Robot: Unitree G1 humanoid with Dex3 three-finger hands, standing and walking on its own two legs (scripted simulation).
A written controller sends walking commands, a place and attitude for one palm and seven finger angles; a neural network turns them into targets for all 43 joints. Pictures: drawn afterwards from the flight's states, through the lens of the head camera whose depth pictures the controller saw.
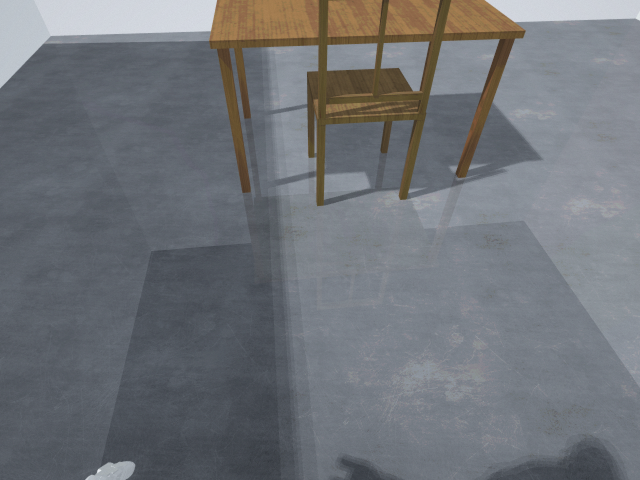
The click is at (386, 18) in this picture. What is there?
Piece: chair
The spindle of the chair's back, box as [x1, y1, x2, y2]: [372, 0, 388, 95]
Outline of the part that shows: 388,0 382,0 372,88 373,95 376,95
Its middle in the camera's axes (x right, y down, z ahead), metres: +0.21 -0.67 +1.37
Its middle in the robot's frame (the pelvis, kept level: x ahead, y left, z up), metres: +1.47 -0.14 -0.06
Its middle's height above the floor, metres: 0.71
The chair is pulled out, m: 0.00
